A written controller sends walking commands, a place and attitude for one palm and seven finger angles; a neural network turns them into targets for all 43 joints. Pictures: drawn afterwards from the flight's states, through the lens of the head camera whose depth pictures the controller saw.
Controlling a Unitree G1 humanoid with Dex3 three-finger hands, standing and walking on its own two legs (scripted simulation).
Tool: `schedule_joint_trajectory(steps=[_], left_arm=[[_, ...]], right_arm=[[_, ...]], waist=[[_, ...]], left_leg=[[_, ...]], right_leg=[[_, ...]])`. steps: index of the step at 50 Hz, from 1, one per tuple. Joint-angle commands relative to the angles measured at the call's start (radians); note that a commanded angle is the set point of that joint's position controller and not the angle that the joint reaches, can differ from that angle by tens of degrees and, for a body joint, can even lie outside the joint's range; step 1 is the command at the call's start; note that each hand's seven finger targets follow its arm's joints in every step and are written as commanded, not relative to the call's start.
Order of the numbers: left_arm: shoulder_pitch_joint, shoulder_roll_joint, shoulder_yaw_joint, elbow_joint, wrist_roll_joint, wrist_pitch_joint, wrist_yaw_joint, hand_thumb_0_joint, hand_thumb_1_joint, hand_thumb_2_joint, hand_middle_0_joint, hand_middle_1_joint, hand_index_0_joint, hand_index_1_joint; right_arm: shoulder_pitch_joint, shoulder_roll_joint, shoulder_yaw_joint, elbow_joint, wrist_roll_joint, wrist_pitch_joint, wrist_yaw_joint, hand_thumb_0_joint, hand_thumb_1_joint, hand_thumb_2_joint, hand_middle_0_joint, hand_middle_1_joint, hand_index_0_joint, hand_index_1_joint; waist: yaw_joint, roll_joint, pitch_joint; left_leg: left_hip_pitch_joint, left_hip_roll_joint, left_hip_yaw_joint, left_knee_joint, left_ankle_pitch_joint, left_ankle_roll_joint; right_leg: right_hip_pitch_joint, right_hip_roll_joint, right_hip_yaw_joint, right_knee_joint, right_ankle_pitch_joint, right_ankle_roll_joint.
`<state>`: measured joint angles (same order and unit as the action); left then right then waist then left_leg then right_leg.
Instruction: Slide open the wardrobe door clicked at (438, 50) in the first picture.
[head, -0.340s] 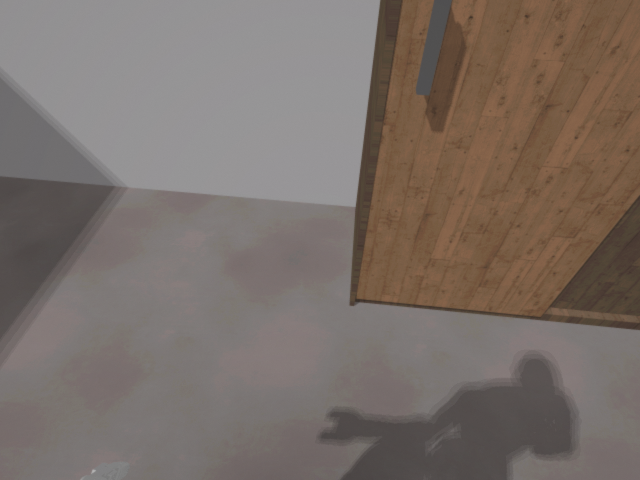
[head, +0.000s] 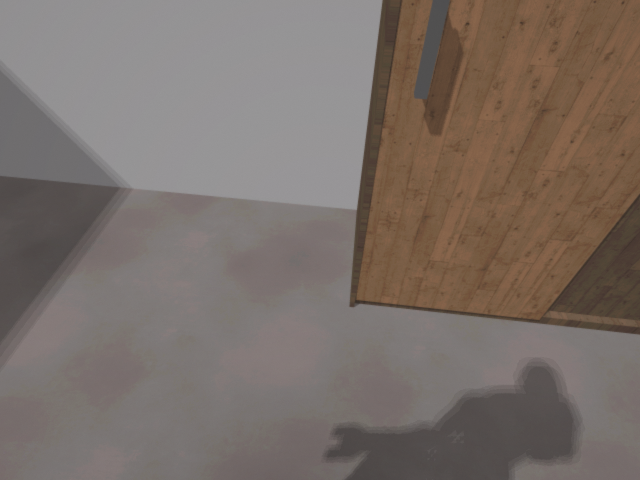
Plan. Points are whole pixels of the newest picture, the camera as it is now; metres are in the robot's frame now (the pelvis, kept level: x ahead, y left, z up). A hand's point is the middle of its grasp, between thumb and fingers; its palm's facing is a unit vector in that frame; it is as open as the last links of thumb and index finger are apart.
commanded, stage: stand and wait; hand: left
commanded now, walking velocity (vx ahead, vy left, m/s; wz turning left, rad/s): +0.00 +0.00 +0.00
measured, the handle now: (429, 45) +0.85 -0.16 +0.20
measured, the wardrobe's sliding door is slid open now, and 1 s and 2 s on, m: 0.00 0.00 0.00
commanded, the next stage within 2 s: look at it before walking up in 0.48 s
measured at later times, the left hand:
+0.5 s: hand out of the picture +0.07 +0.23 -0.15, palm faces -0.03 -0.94 -0.34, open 7.4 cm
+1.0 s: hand out of the picture +0.08 +0.23 -0.15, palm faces -0.03 -0.94 -0.33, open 7.4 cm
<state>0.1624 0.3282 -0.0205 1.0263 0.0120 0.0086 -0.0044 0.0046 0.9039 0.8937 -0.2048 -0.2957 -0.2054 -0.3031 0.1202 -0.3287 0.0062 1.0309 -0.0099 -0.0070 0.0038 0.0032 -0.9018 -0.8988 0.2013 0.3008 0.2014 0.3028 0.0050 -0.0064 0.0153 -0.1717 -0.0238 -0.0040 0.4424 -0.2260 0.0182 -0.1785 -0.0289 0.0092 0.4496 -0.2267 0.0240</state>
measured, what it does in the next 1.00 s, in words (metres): stands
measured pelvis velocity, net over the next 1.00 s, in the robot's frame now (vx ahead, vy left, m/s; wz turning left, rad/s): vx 0.00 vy -0.01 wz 0.00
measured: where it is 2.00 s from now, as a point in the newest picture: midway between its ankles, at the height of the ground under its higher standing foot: outside the picture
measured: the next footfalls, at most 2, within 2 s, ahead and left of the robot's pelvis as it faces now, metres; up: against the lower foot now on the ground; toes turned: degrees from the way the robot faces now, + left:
none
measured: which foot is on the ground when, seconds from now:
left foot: down 0.00-1.00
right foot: down 0.00-1.00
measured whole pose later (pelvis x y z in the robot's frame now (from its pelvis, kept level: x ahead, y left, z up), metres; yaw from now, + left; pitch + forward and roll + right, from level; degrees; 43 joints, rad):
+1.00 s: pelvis +0.00 -0.01 +0.00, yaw +0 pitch -2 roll +0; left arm 0.14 0.34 -0.01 1.08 0.01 0.00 0.00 0.00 0.90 0.89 -0.20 -0.30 -0.20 -0.30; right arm 0.12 -0.34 0.01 1.11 0.00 -0.01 0.00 0.00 -0.90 -0.90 0.20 0.30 0.20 0.30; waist 0.00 0.00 0.03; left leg -0.14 0.00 -0.01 0.37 -0.19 -0.01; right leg -0.15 -0.01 0.00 0.38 -0.19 0.00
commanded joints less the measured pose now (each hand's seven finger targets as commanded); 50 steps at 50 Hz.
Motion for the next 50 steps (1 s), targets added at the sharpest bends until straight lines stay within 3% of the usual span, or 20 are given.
schedule_joint_trajectory(steps=[1,27,30,36,50], left_arm=[[-0.056,0.208,0.055,-0.061,0.002,-0.031,0.014,0.0,0.9,0.9,-0.2,-0.3,-0.2,-0.3],[-0.062,0.217,0.055,-0.01,0.0,-0.034,0.015,0.0,0.9,0.9,-0.2,-0.3,-0.2,-0.3],[-0.06,0.216,0.057,-0.011,0.001,-0.035,0.015,0.0,0.9,0.9,-0.2,-0.3,-0.2,-0.3],[-0.064,0.215,0.056,-0.01,0.0,-0.038,0.016,0.0,0.9,0.9,-0.2,-0.3,-0.2,-0.3],[-0.067,0.216,0.055,-0.003,0.001,-0.036,0.016,0.0,0.9,0.9,-0.2,-0.3,-0.2,-0.3]], right_arm=[[-0.058,-0.206,-0.053,-0.061,-0.003,-0.027,-0.013,0.0,-0.9,-0.9,0.2,0.3,0.2,0.3],[-0.031,-0.213,-0.046,0.016,-0.002,-0.023,-0.01,0.0,-0.9,-0.9,0.2,0.3,0.2,0.3],[-0.03,-0.21,-0.046,0.017,-0.001,-0.026,-0.011,0.0,-0.9,-0.9,0.2,0.3,0.2,0.3],[-0.032,-0.211,-0.045,0.015,0.0,-0.028,-0.012,0.0,-0.9,-0.9,0.2,0.3,0.2,0.3],[-0.051,-0.212,-0.043,0.017,0.001,-0.025,-0.014,0.0,-0.9,-0.9,0.2,0.3,0.2,0.3]], waist=[[-0.006,0.006,-0.03],[-0.005,-0.005,0.004],[-0.004,0.013,-0.017],[-0.006,-0.007,-0.042],[-0.003,0.005,-0.021]], left_leg=[[-0.017,0.118,-0.112,-0.111,0.06,0.022],[-0.019,0.123,-0.114,-0.14,0.022,0.007],[-0.015,0.127,-0.114,-0.141,0.044,0.008],[0.012,0.132,-0.108,-0.129,0.104,0.006],[0.02,0.134,-0.107,-0.144,0.114,0.004]], right_leg=[[-0.001,-0.085,0.089,-0.091,0.043,-0.052],[-0.017,-0.091,0.113,-0.15,-0.039,-0.056],[0.003,-0.091,0.11,-0.141,-0.004,-0.056],[0.021,-0.093,0.105,-0.133,0.073,-0.056],[0.026,-0.091,0.099,-0.14,0.093,-0.054]])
